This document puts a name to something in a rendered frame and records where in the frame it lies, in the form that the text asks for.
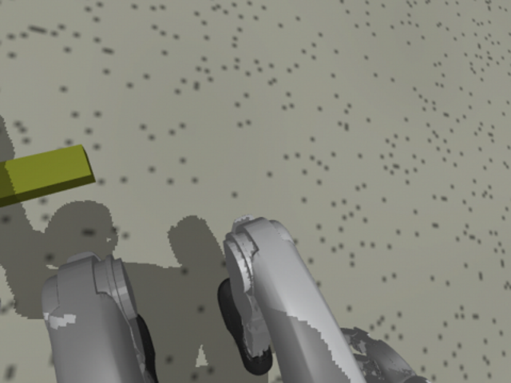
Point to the left robot foot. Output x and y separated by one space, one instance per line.
148 349

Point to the right robot foot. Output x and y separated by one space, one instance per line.
255 365

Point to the carton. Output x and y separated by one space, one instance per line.
42 174

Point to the right robot hand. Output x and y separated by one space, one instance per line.
382 364

